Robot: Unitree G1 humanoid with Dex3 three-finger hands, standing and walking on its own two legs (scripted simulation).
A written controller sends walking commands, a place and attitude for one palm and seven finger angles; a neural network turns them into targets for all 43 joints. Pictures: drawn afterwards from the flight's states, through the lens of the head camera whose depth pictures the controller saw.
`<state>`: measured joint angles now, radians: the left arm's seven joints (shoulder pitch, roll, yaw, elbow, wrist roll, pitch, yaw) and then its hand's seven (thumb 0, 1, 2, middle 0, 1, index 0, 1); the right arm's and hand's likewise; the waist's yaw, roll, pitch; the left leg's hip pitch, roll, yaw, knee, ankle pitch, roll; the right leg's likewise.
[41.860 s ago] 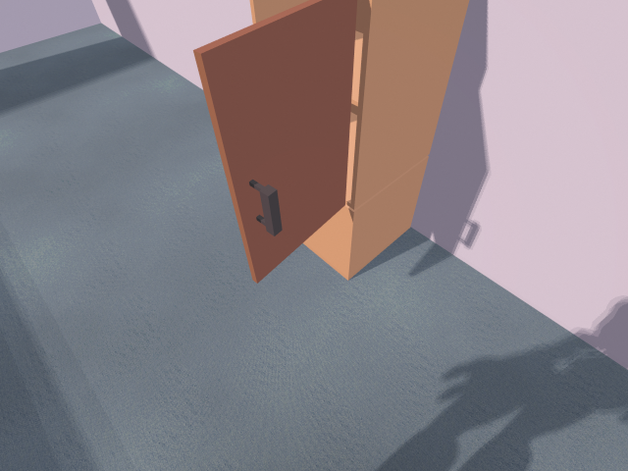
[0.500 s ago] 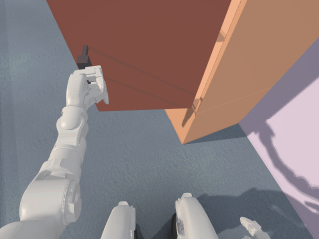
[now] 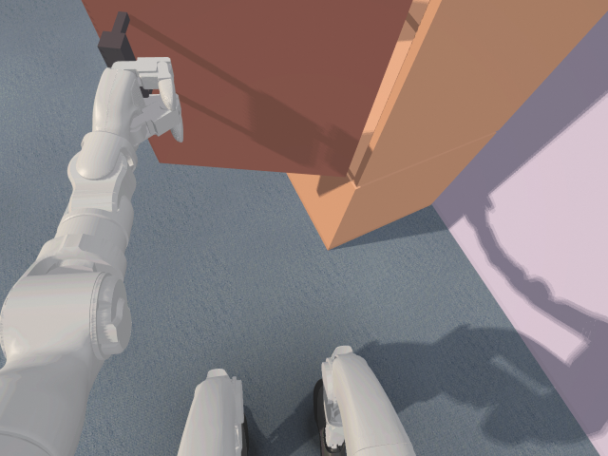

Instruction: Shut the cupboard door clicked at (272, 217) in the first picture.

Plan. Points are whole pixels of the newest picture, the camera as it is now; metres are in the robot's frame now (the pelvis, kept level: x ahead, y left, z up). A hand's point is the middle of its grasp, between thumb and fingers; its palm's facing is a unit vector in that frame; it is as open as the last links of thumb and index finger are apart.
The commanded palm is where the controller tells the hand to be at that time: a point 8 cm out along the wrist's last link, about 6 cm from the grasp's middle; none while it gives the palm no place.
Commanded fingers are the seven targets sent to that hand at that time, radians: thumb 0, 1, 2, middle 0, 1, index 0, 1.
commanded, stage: push the door shut along its arc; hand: left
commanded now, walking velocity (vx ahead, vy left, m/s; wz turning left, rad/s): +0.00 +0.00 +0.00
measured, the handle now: (133, 68) +0.61 +0.16 +0.06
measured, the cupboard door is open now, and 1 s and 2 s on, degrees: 62 50 50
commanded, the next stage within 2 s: pull the fist back off the door in 0.60 s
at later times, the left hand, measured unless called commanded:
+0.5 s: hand (205, 70) +0.60 +0.07 +0.06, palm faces -0.33 -0.94 -0.04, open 3.0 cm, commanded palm +0.61 +0.10 +0.06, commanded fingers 0.00 0.90 0.90 -1.30 -1.50 -1.30 -1.50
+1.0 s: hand (226, 69) +0.62 +0.04 +0.05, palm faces +0.01 -1.00 -0.06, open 3.0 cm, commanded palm +0.58 +0.08 +0.06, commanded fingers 0.00 0.90 0.90 -1.30 -1.50 -1.30 -1.50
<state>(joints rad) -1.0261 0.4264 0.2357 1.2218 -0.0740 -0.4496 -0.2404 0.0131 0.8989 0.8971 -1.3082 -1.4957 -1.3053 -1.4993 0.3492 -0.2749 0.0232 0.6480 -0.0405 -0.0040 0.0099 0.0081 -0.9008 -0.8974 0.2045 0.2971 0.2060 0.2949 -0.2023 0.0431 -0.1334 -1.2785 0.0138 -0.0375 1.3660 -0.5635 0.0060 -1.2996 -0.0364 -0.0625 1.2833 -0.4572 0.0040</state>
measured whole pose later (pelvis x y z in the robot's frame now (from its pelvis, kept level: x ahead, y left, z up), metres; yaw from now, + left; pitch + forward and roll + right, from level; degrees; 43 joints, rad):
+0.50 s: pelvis +0.01 +0.00 -0.02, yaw -3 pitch +32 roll -4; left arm -1.26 0.58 0.31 1.28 0.01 -0.31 -0.34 0.00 0.88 0.91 -1.30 -1.50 -1.30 -1.50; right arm 0.39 -0.25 0.06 0.62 -0.05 -0.01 0.02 0.01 -0.90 -0.90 0.20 0.30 0.21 0.29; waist -0.29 0.07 -0.12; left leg -1.40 0.05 -0.03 1.44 -0.60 0.01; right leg -1.43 0.00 -0.05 1.34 -0.47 0.01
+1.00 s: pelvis +0.01 +0.00 -0.01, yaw -3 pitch +34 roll -4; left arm -1.23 0.42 0.35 1.25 0.13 -0.34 0.14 0.00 0.86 0.90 -1.30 -1.50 -1.30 -1.50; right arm 0.41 -0.21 0.05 0.61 -0.11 0.01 0.11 0.00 -0.90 -0.90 0.20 0.30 0.21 0.29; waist -0.30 0.08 -0.13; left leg -1.40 0.05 -0.04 1.40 -0.59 0.00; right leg -1.43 0.00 -0.06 1.30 -0.46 0.00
